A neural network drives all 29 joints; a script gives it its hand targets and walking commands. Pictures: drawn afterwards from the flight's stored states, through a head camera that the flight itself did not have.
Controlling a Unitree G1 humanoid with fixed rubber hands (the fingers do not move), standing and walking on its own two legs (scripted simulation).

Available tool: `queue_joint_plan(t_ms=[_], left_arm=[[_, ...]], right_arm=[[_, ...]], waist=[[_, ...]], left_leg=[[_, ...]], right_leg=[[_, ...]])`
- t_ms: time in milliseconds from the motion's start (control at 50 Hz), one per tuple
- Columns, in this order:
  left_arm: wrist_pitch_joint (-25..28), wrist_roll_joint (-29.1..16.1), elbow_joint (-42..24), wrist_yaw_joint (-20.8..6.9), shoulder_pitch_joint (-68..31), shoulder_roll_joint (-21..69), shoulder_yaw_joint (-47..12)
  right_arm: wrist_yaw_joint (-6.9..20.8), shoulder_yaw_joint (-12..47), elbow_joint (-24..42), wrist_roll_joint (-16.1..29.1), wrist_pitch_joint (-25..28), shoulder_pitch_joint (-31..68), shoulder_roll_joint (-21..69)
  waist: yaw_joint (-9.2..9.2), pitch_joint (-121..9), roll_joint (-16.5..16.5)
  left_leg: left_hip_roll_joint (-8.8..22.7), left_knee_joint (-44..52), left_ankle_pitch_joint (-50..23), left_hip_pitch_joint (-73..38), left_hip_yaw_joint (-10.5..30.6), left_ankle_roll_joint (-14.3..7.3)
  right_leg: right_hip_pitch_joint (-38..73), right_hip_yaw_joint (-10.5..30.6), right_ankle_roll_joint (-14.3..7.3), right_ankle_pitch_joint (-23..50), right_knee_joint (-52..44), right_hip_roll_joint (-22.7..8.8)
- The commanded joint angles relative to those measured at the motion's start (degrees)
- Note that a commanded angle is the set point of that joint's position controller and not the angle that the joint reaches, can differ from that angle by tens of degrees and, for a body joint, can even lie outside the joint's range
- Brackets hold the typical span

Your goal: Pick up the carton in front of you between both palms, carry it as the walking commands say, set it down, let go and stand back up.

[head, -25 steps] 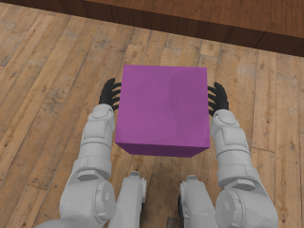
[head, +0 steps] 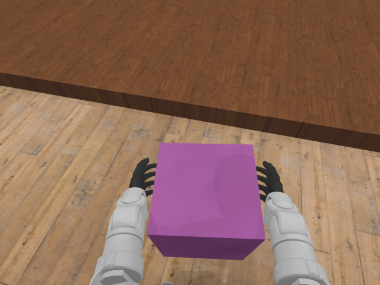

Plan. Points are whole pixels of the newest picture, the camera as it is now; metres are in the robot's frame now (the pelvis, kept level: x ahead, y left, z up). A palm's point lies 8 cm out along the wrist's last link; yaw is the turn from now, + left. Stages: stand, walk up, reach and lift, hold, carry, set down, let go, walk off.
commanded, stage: reach and lift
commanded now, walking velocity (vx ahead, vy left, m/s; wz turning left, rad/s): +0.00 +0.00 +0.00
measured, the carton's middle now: (204, 205) +0.32 +0.01 -0.08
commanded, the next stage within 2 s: hold in 1.24 s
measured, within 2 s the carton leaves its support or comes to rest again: neither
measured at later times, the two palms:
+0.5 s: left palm (130, 188) +0.29 +0.16 +0.06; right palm (288, 191) +0.30 -0.15 +0.06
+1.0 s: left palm (128, 179) +0.31 +0.16 +0.08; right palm (289, 185) +0.30 -0.14 +0.07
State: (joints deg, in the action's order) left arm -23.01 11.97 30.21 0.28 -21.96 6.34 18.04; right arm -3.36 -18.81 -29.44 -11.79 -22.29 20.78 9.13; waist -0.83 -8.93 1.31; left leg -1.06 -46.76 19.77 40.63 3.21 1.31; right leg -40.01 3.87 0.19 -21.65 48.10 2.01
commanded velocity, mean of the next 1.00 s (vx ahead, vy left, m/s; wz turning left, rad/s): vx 0.00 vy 0.00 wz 0.00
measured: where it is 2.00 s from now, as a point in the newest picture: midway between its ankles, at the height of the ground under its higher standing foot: outside the picture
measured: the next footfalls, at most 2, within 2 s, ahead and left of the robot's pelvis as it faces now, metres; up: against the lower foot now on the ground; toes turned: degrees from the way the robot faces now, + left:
none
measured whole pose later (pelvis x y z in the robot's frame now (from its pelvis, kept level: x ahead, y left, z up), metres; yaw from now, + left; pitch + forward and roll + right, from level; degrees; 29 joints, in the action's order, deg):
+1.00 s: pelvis +0.02 +0.01 +0.05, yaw +0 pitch -5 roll +0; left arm -37.9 15.2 15.9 -0.6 -14.8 8.7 13.3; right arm 0.7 -13.7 -16.7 -15.4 -37.2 14.6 8.6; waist -0.2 1.1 0.1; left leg -0.7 -22.2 11.5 5.9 3.1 0.6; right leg -5.2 4.6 0.4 -13.0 23.0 0.9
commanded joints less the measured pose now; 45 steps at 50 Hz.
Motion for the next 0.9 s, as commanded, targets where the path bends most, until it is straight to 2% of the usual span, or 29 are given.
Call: queue_joint_plan(t_ms=[0, 40, 140, 160, 180, 240, 280, 380, 520, 540, 600, 620, 680, 700, 720, 740, 760, 800, 820, 860, 880], left_arm=[[-1.9, -8.6, -1.8, -13.9, -25.1, 57.2, -33.9], [-3.1, -8.7, -3.5, -13.9, -23.4, 57.0, -34.8], [-6.7, -9.3, -7.7, -14.5, -19.7, 57.3, -36.6], [-7.5, -9.2, -8.0, -14.7, -19.8, 57.1, -36.3], [-8.2, -9.0, -7.6, -14.9, -19.3, 56.4, -35.7], [-10.1, -6.9, -6.5, -15.1, -19.9, 54.3, -32.2], [-10.6, -6.7, -6.3, -15.1, -21.5, 54.3, -30.4], [-10.2, -7.0, -6.7, -15.5, -26.4, 56.1, -30.2], [-10.6, -8.0, -9.5, -14.9, -27.1, 57.6, -33.2], [-10.8, -8.3, -10.3, -14.7, -26.4, 57.5, -33.8], [-11.5, -7.6, -10.1, -14.2, -24.1, 56.6, -33.0], [-11.6, -7.6, -10.3, -14.1, -23.6, 56.3, -33.1], [-11.9, -7.7, -10.3, -13.9, -23.2, 56.4, -32.7], [-11.9, -7.9, -11.1, -13.8, -22.4, 56.9, -33.2], [-12.0, -8.3, -11.4, -13.7, -22.3, 56.8, -33.3], [-12.2, -8.2, -11.6, -13.6, -21.7, 56.5, -33.3], [-12.2, -8.5, -12.2, -13.6, -22.0, 56.7, -33.8], [-12.5, -8.3, -13.4, -13.4, -20.8, 56.0, -33.7], [-12.8, -8.5, -13.2, -13.2, -20.4, 56.6, -33.7], [-13.1, -9.0, -14.4, -13.1, -18.4, 56.2, -34.3], [-13.2, -9.4, -14.9, -13.1, -18.3, 56.2, -34.6]], right_arm=[[14.1, 35.2, 0.5, 8.3, -2.4, 25.5, 58.7], [14.2, 36.5, 2.3, 9.3, -3.5, 23.9, 59.1], [14.9, 38.0, 7.0, 10.2, -7.6, 20.9, 58.7], [15.0, 37.7, 7.9, 9.9, -8.3, 20.7, 58.2], [15.1, 37.3, 7.9, 9.8, -9.1, 21.0, 58.0], [15.6, 33.6, 5.7, 7.6, -11.1, 20.9, 56.4], [16.0, 32.0, 4.6, 7.0, -11.6, 22.5, 55.9], [17.3, 31.5, 5.1, 7.3, -11.0, 28.0, 56.6], [17.2, 33.5, 7.4, 8.2, -10.8, 28.2, 56.0], [17.2, 33.3, 7.5, 8.0, -11.1, 26.8, 55.3], [17.1, 32.6, 8.0, 7.5, -11.5, 25.3, 53.7], [17.1, 32.6, 8.2, 7.3, -11.7, 24.9, 54.0], [17.2, 31.7, 8.4, 6.9, -12.0, 24.7, 52.7], [17.3, 33.1, 9.8, 7.6, -12.0, 24.6, 52.9], [17.3, 33.1, 10.6, 7.8, -12.0, 24.6, 52.9], [17.4, 33.5, 10.3, 8.0, -12.2, 24.0, 53.0], [17.3, 33.9, 11.3, 8.0, -12.2, 23.5, 53.0], [17.3, 34.1, 11.6, 8.3, -12.6, 22.8, 52.7], [17.3, 34.1, 12.4, 8.1, -12.6, 22.5, 52.0], [17.1, 34.7, 13.6, 8.9, -13.1, 20.9, 52.1], [16.9, 35.4, 14.6, 9.0, -13.2, 20.6, 52.0]], waist=[[-0.3, -18.9, -0.7], [-0.89, -17.4, -1.4], [-0.07, -12.6, -0.1], [0.5, -11.0, -0.2], [0.42, -8.8, 0.6], [0.77, -1.1, 0.1], [0.26, 1.3, 0.1], [-0.11, -1.2, -0.6], [0.45, -7.4, -2.4], [1.04, -7.3, -2.0], [0.67, -5.0, -2.7], [0.64, -5.0, -1.8], [1.22, -3.1, -2.0], [0.56, -3.7, -2.5], [1.12, -4.6, -2.2], [0.28, -4.5, -2.0], [1.29, -5.2, -2.6], [0.22, -4.7, -2.1], [0.91, -5.0, -2.4], [0.38, -5.0, -2.2], [0.77, -6.0, -2.0]], left_leg=[[-5.2, 11.1, -19.7, -24.6, 1.2, -1.2], [-5.2, 13.2, -21.5, -27.2, 1.0, -1.3], [-4.6, 18.7, -21.3, -33.7, 1.1, -1.7], [-4.6, 19.6, -20.2, -34.0, 1.0, -1.7], [-4.3, 20.6, -18.6, -34.3, 1.0, -1.9], [-4.1, 23.2, -11.8, -33.0, 0.5, -2.2], [-3.9, 23.5, -8.4, -33.0, 0.5, -2.3], [-3.6, 23.6, -7.8, -33.6, 0.2, -2.4], [-3.4, 23.3, -13.6, -37.8, 0.6, -1.5], [-3.3, 23.6, -15.0, -38.7, 0.7, -1.4], [-3.5, 24.4, -14.9, -38.9, 0.6, -1.1], [-3.4, 24.7, -14.8, -39.5, 0.8, -1.2], [-3.1, 25.4, -14.1, -38.9, 1.1, -1.0], [-3.4, 25.3, -15.7, -39.4, 1.0, -0.9], [-3.3, 25.3, -16.6, -40.6, 1.2, -0.9], [-3.3, 25.7, -17.4, -40.4, 1.3, -0.9], [-3.3, 25.6, -18.1, -40.7, 1.2, -0.7], [-3.4, 25.8, -20.2, -41.3, 1.3, -0.8], [-3.4, 25.6, -20.7, -41.9, 1.3, -0.6], [-3.5, 25.8, -23.3, -42.2, 1.4, -0.6], [-3.6, 25.7, -24.0, -43.3, 1.4, -0.6]], right_leg=[[18.7, 2.1, 0.3, 19.8, -14.0, 4.0], [22.1, 2.5, 0.4, 22.5, -16.3, 3.6], [29.1, 2.2, 0.9, 23.0, -22.1, 3.0], [30.1, 2.3, 0.8, 21.9, -23.2, 2.7], [29.8, 2.0, 0.9, 20.3, -23.8, 2.8], [29.1, 2.0, 0.3, 13.3, -26.4, 2.3], [28.4, 1.8, -0.1, 8.8, -27.2, 2.0], [29.2, 1.3, -0.6, 8.8, -26.3, 2.3], [32.5, 1.1, -0.8, 13.4, -26.0, 2.8], [31.9, 0.8, -0.7, 14.1, -26.1, 3.1], [31.7, 0.8, -0.9, 13.7, -26.7, 3.1], [31.7, 0.6, -0.7, 13.6, -26.8, 3.4], [31.6, 0.3, -1.1, 12.5, -27.1, 3.4], [32.2, 0.3, -0.9, 13.7, -27.2, 3.4], [32.1, 0.3, -0.8, 14.5, -27.1, 3.5], [32.7, 0.2, -0.7, 15.5, -27.1, 3.6], [33.3, 0.3, -0.8, 16.4, -27.2, 3.6], [33.2, 0.3, -0.7, 17.5, -27.5, 3.8], [33.4, 0.4, -0.8, 17.7, -27.5, 3.6], [34.3, 0.6, -0.5, 20.2, -27.7, 3.8], [34.5, 0.4, -0.3, 21.1, -27.9, 3.8]])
